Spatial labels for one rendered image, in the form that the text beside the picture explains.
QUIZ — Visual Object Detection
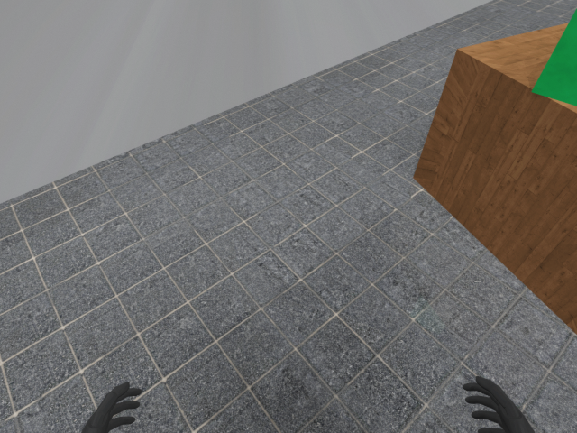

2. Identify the robot left hand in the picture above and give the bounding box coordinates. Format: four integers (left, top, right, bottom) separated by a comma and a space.
81, 382, 142, 433

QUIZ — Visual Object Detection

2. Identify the pedestal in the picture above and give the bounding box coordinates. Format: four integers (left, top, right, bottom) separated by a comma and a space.
413, 23, 577, 335

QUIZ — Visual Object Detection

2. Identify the robot right hand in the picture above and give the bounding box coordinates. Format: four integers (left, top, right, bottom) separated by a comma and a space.
463, 376, 535, 433

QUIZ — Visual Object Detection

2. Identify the carton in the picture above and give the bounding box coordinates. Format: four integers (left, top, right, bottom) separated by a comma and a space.
531, 9, 577, 106

